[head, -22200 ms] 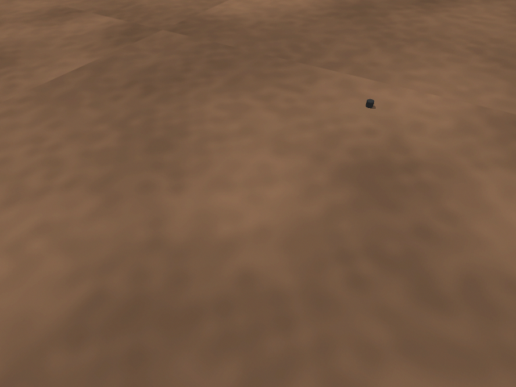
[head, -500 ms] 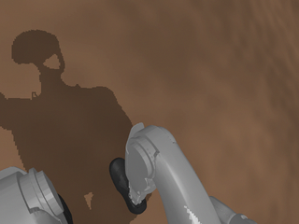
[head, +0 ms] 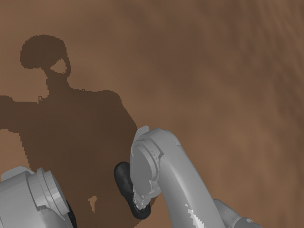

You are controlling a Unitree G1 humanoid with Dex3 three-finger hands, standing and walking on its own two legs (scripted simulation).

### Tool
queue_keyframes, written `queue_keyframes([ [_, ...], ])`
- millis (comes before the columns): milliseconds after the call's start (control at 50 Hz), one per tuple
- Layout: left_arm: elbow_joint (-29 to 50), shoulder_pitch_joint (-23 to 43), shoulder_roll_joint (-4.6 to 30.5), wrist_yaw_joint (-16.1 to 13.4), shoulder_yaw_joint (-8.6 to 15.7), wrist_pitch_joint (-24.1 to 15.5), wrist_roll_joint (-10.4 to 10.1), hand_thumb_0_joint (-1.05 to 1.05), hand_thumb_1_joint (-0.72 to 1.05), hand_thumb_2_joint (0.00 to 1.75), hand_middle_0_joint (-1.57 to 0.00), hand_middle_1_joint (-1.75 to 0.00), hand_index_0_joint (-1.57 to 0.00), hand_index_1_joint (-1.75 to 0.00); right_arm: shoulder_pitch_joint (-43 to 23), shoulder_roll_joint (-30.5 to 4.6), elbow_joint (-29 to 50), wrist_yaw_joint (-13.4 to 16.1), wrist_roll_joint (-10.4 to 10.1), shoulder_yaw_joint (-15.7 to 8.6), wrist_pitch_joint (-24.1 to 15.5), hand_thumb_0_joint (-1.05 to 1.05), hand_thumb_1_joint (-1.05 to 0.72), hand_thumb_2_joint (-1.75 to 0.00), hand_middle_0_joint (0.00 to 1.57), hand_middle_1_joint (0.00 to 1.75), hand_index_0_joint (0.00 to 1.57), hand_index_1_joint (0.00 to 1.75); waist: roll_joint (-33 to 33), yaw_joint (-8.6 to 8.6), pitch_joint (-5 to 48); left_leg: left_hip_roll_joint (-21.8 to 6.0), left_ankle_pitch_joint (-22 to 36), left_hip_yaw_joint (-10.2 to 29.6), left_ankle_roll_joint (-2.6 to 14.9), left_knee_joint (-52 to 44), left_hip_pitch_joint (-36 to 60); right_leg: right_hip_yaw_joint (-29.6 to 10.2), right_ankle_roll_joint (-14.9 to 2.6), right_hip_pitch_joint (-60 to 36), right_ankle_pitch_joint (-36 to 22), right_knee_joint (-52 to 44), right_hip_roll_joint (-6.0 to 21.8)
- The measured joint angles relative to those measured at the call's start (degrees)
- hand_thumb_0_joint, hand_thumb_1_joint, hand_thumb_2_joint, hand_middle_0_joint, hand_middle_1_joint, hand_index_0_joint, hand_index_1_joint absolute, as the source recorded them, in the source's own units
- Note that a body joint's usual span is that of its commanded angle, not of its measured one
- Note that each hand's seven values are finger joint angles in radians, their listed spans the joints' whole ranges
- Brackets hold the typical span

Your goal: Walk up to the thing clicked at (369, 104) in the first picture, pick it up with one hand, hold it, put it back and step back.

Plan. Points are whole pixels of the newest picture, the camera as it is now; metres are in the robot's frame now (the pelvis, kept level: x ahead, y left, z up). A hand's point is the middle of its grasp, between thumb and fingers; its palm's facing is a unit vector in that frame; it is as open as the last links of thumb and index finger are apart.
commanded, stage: settle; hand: left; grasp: from above
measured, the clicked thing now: out of the picture +0.45 +0.36 -0.29
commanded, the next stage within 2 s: lift in 0.82 s
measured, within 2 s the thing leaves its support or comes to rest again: leaves its support in 0.14 s
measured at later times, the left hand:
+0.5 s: hand out of the picture +0.42 +0.37 -0.18, palm faces -0.42 -0.16 -0.90, open 6.7 cm
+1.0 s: hand out of the picture +0.42 +0.37 -0.13, palm faces -0.42 -0.13 -0.90, open 6.7 cm
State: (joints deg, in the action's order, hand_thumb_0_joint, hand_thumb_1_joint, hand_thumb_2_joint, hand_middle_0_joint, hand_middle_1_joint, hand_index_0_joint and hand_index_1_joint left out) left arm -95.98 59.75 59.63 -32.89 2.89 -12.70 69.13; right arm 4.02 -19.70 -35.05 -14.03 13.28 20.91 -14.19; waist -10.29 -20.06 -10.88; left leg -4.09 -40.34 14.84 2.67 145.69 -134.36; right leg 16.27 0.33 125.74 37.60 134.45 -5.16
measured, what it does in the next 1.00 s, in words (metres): stands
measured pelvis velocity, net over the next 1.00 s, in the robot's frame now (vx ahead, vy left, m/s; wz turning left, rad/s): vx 0.00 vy -0.01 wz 0.12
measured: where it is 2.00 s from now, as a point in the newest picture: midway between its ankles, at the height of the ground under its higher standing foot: (105, 218)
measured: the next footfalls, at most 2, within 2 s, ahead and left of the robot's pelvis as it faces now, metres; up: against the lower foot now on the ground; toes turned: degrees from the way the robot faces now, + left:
none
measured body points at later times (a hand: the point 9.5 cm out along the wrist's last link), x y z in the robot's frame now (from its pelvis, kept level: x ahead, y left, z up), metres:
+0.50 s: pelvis +0.00 +0.00 +0.01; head +0.24 +0.12 +0.37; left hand +0.44 +0.37 -0.13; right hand +0.10 -0.25 -0.07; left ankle +0.07 +0.12 -0.27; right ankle +0.12 -0.10 -0.27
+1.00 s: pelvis +0.00 -0.01 +0.03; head +0.22 +0.10 +0.40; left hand +0.44 +0.37 -0.07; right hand +0.10 -0.26 -0.07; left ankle +0.07 +0.12 -0.27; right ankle +0.12 -0.10 -0.27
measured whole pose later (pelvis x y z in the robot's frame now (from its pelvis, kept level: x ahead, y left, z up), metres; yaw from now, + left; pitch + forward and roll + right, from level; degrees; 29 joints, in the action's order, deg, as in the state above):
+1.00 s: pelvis +0.00 -0.01 +0.03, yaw +7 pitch +33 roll -10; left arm -74.8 54.0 45.3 -15.2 2.1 -9.7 67.1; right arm 9.8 -16.9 -38.9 -9.1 6.5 7.3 -3.2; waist -0.7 -12.9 2.2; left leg -2.8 -37.5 6.9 2.5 137.1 -133.8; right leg 9.8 -1.0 127.6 38.3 131.9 -2.5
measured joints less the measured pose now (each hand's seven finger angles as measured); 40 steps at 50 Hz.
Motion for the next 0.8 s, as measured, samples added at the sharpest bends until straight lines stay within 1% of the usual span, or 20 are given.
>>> queue_keyframes([
  [40, 0.4, -0.3, -0.5, 0.5, 0.3, 0.2, 0.2, 0.00, 0.40, 0.30, -0.73, -0.54, -0.89, -0.49, 0.2, 0.1, -0.3, 0.0, 0.0, -0.2, 0.2, 0.00, -0.91, -0.90, 0.20, 0.30, 0.20, 0.30, 0.2, 0.15, 0.4, 0.0, -0.1, -0.1, -0.05, 0.0, -0.1, -0.1, -0.06, 0.1, 0.1, 0.1, 0.1],
  [100, 2.1, -1.6, -1.5, 1.1, 1.5, 0.2, 0.5, 0.00, 0.39, 0.29, -0.75, -0.52, -0.92, -0.46, 0.8, 0.3, -0.7, 0.1, -0.1, -0.8, 0.6, 0.00, -0.92, -0.90, 0.20, 0.30, 0.20, 0.30, 0.6, 0.60, 1.3, 0.1, -0.2, -0.2, -0.23, -0.1, -0.2, -0.1, -0.24, 0.3, 0.4, 0.2, 0.2],
  [160, 3.9, -3.0, -2.4, 1.4, 2.2, 0.4, 1.2, 0.00, 0.39, 0.28, -0.78, -0.50, -0.94, -0.44, 1.3, 0.5, -1.3, -0.1, -0.3, -1.7, 0.9, 0.00, -0.92, -0.91, 0.20, 0.30, 0.20, 0.30, 1.2, 1.05, 2.5, 0.2, -0.4, -0.4, -0.36, -0.2, -0.3, -0.3, -0.42, 0.5, 0.7, 0.4, 0.3],
  [200, 5.3, -3.9, -3.0, 1.7, 2.9, 0.6, 1.3, 0.00, 0.38, 0.27, -0.79, -0.48, -0.95, -0.42, 1.7, 0.6, -1.7, -0.2, -0.5, -2.6, 1.2, 0.00, -0.92, -0.90, 0.20, 0.30, 0.20, 0.30, 1.8, 1.35, 3.3, 0.2, -0.4, -0.7, -0.40, -0.2, -0.5, -0.5, -0.50, 0.8, 0.8, 0.5, 0.4],
  [260, 7.2, -4.6, -3.9, 2.4, 3.1, 1.2, 0.9, 0.00, 0.38, 0.25, -0.81, -0.47, -0.97, -0.40, 2.2, 0.7, -2.2, -0.4, -1.0, -4.2, 1.4, 0.00, -0.92, -0.90, 0.20, 0.30, 0.20, 0.30, 2.9, 1.92, 4.6, 0.3, -0.3, -1.2, -0.29, -0.4, -0.9, -0.9, -0.54, 1.3, 0.9, 0.7, 0.6],
  [320, 9.5, -5.3, -5.3, 3.9, 2.9, 2.1, -0.1, 0.00, 0.39, 0.23, -0.82, -0.45, -0.98, -0.39, 2.8, 0.8, -2.8, -0.4, -1.7, -6.2, 1.7, 0.00, -0.92, -0.90, 0.20, 0.30, 0.20, 0.30, 4.3, 2.68, 6.0, 0.3, -0.1, -2.0, -0.14, -0.8, -1.4, -1.5, -0.53, 1.9, 1.0, 0.8, 0.8],
  [360, 10.5, -5.5, -6.6, 5.1, 2.1, 2.7, -0.8, -0.01, 0.39, 0.22, -0.82, -0.45, -0.99, -0.38, 3.2, 0.9, -3.3, -0.5, -2.1, -7.3, 2.1, 0.00, -0.92, -0.90, 0.20, 0.30, 0.20, 0.30, 5.2, 3.21, 7.0, 0.4, 0.1, -2.7, -0.08, -1.2, -1.5, -2.0, -0.57, 2.2, 1.1, 0.8, 1.0],
  [440, 11.4, -5.3, -8.8, 8.3, 0.7, 3.7, -1.9, -0.01, 0.39, 0.20, -0.84, -0.43, -1.00, -0.37, 3.8, 1.0, -3.7, -0.4, -3.3, -8.8, 3.3, 0.00, -0.92, -0.90, 0.20, 0.30, 0.20, 0.30, 6.8, 4.04, 8.7, 0.4, 0.6, -3.8, 0.04, -2.2, -1.5, -2.9, -0.70, 2.6, 1.1, 0.6, 1.3],
  [480, 12.3, -5.4, -9.7, 9.7, 0.3, 3.9, -2.2, -0.02, 0.39, 0.19, -0.84, -0.42, -1.00, -0.36, 4.1, 1.1, -3.8, -0.2, -3.9, -9.4, 4.1, 0.00, -0.92, -0.90, 0.20, 0.30, 0.20, 0.30, 7.3, 4.44, 9.2, 0.4, 0.8, -4.3, 0.02, -2.8, -1.4, -3.3, -0.79, 2.7, 1.0, 0.4, 1.4],
  [600, 15.6, -6.1, -11.8, 13.1, 0.1, 3.3, -2.3, -0.02, 0.39, 0.18, -0.86, -0.40, -1.02, -0.35, 5.0, 1.3, -3.8, 0.9, -5.1, -10.7, 6.3, 0.00, -0.92, -0.90, 0.20, 0.30, 0.20, 0.30, 8.4, 5.35, 10.2, 0.5, 1.4, -5.6, -0.24, -4.4, -0.7, -4.4, -1.19, 2.7, 0.8, -0.1, 1.7],
  [700, 17.1, -5.9, -12.1, 14.5, 1.0, 2.5, -2.0, -0.02, 0.39, 0.16, -0.88, -0.38, -1.03, -0.33, 4.9, 1.4, -3.7, 1.9, -5.5, -11.3, 7.9, 0.00, -0.92, -0.90, 0.20, 0.30, 0.20, 0.30, 8.8, 5.65, 10.4, 0.6, 1.9, -6.2, -0.33, -5.1, -0.5, -4.9, -1.37, 2.8, 0.6, -0.3, 2.0],
  [800, 18.8, -5.7, -12.7, 15.4, 0.8, 2.3, -1.8, -0.02, 0.39, 0.16, -0.89, -0.37, -1.04, -0.33, 5.1, 1.9, -3.8, 2.9, -5.8, -12.3, 9.2, 0.00, -0.92, -0.90, 0.20, 0.30, 0.20, 0.30, 9.1, 6.20, 11.1, 0.8, 2.4, -6.8, -0.30, -5.8, -0.5, -5.4, -1.41, 2.8, 0.5, -0.5, 2.3],
])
